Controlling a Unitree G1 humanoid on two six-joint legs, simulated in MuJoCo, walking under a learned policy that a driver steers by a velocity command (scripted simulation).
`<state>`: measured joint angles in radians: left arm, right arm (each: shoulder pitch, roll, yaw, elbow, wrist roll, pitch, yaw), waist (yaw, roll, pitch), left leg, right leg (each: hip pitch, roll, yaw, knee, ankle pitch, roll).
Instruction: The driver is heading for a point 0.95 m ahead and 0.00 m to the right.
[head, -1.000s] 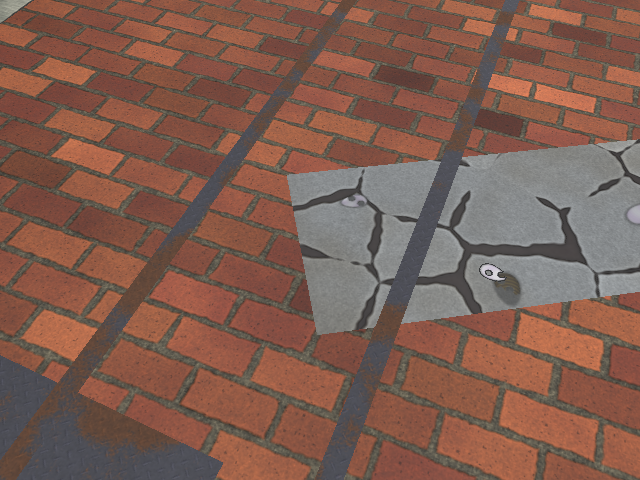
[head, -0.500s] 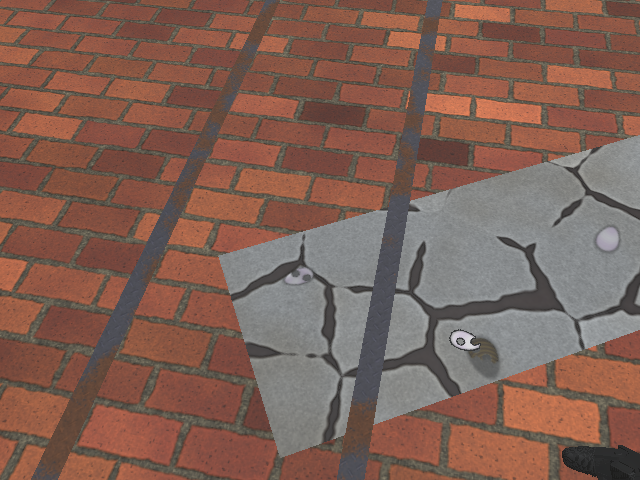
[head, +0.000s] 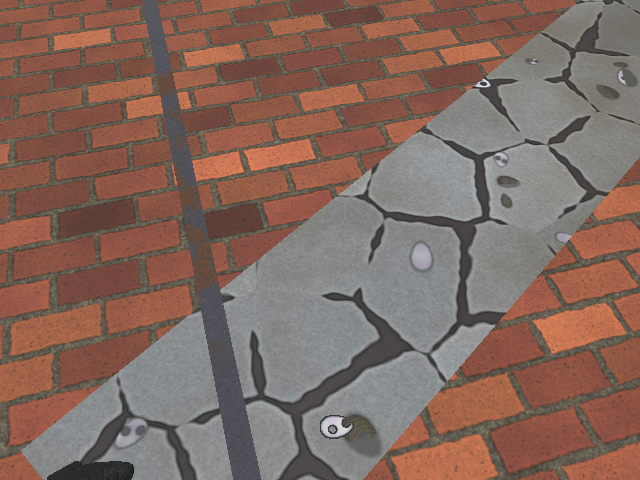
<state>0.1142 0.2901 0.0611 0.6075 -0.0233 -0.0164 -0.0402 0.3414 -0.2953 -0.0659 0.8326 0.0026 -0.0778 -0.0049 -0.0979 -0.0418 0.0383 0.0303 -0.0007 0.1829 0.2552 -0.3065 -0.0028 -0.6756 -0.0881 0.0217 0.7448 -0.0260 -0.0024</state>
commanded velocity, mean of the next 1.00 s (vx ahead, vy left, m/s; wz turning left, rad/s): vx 0.50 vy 0.00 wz -0.31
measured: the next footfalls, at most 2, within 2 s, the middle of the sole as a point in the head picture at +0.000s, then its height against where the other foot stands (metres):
right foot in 0.12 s outside the picture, level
left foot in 0.60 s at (295, 437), level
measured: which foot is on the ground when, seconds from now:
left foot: down 0.00-0.12, up 0.14-0.58, down 0.60-1.00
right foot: up 0.00-0.10, down 0.12-0.60, up 0.62-1.00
